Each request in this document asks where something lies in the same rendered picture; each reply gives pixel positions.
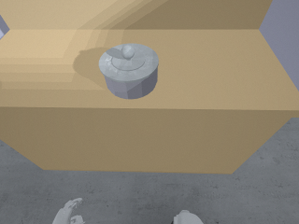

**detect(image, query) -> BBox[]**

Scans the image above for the lid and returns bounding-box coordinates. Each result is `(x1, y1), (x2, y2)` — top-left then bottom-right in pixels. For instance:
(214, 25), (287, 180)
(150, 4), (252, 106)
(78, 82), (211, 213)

(98, 43), (159, 83)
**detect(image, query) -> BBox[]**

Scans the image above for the robot right shin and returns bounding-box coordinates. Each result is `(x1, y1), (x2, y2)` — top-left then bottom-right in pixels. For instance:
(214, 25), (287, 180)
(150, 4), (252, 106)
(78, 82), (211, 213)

(180, 210), (190, 214)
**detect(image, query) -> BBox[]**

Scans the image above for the table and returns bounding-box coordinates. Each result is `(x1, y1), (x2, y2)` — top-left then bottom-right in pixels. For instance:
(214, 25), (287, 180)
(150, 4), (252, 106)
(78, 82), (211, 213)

(0, 0), (299, 175)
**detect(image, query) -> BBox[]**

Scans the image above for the knob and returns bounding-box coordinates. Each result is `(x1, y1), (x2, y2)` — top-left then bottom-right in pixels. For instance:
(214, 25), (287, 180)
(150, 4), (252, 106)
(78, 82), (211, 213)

(121, 45), (135, 60)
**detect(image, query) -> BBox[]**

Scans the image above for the pot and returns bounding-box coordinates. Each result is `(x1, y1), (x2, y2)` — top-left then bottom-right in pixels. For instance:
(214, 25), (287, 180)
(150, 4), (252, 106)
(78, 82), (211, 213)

(105, 67), (158, 100)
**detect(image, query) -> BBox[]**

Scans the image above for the robot right thigh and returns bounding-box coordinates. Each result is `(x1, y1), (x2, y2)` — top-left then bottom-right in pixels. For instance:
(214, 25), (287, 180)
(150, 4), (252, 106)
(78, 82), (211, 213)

(173, 212), (204, 224)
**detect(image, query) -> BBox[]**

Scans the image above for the robot left hand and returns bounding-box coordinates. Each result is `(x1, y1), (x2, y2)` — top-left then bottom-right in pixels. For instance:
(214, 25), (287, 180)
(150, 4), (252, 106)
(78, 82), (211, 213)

(52, 198), (86, 224)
